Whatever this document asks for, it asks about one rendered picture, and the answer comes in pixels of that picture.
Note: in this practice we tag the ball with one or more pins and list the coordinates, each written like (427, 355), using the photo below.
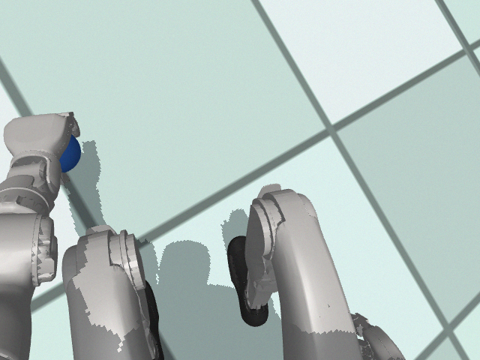
(71, 155)

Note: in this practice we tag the left robot hand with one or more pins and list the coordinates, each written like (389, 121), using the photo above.
(50, 133)

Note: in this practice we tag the right robot hand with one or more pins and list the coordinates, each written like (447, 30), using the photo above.
(377, 345)

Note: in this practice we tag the left robot foot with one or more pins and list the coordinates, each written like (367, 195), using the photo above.
(154, 319)

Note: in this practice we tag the left robot arm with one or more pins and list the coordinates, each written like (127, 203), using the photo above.
(28, 247)

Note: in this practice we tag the right robot foot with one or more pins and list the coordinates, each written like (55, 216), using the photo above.
(238, 272)

